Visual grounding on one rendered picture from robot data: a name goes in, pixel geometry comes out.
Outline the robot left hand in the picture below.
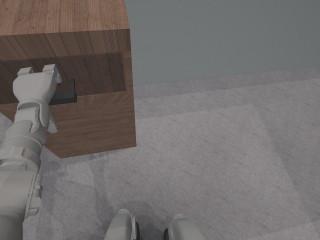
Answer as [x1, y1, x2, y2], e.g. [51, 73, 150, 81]
[12, 64, 62, 134]

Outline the left robot thigh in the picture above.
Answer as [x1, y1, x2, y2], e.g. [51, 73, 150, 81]
[103, 213, 137, 240]

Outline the cabinet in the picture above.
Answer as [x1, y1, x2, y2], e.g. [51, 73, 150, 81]
[0, 0, 137, 159]

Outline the left robot upper arm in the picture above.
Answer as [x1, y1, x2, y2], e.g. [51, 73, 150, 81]
[0, 169, 43, 240]

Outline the handle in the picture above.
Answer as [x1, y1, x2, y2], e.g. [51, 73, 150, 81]
[48, 78, 77, 106]

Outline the robot left forearm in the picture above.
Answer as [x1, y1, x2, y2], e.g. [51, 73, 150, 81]
[0, 99, 50, 173]

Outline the drawer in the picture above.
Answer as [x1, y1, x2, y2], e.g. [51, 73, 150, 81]
[0, 52, 126, 105]

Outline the robot left shin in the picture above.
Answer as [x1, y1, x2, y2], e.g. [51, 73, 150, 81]
[118, 209, 136, 240]

